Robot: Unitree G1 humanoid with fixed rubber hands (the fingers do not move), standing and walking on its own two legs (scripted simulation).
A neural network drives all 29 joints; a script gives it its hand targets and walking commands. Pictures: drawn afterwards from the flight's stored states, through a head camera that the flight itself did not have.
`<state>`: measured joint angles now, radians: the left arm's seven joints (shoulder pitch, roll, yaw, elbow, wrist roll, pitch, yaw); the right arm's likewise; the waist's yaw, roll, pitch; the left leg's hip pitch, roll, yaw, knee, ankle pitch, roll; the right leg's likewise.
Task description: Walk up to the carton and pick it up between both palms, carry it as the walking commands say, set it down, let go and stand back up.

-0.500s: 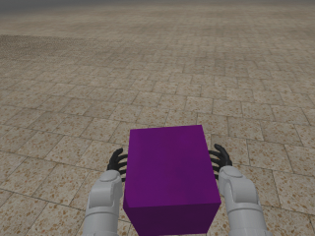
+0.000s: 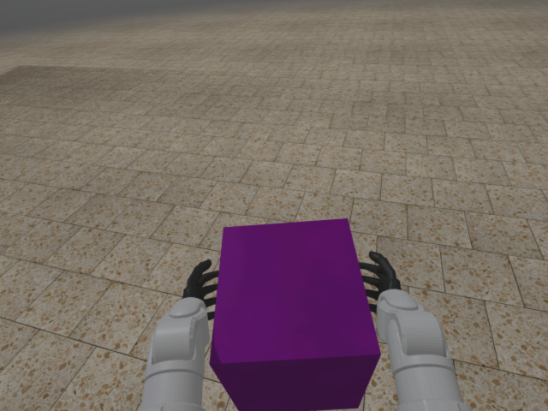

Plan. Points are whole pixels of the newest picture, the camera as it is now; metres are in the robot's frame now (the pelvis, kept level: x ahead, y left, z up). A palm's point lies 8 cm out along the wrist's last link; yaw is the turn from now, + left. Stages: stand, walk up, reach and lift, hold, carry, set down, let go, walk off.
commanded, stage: set down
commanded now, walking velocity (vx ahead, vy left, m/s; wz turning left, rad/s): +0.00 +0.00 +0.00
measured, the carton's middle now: (292, 319) +0.30 +0.02 -0.01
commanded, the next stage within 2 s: none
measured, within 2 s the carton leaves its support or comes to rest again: neither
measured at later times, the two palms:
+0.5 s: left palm (206, 318) +0.29 +0.17 -0.01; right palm (381, 310) +0.31 -0.12 -0.01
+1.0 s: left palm (214, 356) +0.30 +0.18 -0.15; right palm (363, 353) +0.31 -0.11 -0.15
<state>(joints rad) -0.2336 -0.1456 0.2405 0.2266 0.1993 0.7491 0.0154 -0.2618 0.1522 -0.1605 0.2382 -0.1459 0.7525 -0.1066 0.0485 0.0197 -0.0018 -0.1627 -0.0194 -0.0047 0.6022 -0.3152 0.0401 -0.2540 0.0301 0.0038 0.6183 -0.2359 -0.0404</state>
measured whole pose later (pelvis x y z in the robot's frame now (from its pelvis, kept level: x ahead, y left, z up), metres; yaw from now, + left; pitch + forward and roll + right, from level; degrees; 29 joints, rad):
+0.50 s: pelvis +0.00 +0.00 +0.00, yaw +1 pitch -2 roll +1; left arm -0.36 -0.18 0.45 0.56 0.32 0.43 -0.02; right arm -0.41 0.20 -0.37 0.58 -0.25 0.43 -0.06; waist 0.00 0.02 0.04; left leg -0.29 -0.03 -0.02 0.62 -0.31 0.04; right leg -0.37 0.03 0.00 0.62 -0.22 -0.04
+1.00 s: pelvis -0.02 +0.03 -0.04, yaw +2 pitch +25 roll +0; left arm -0.36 -0.06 0.18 0.57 0.09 -0.02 0.12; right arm -0.39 0.10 -0.21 0.58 -0.19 -0.05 -0.10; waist -0.02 0.02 0.05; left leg -0.99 -0.05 -0.04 0.86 -0.31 0.02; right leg -1.03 0.02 0.01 0.79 -0.20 0.00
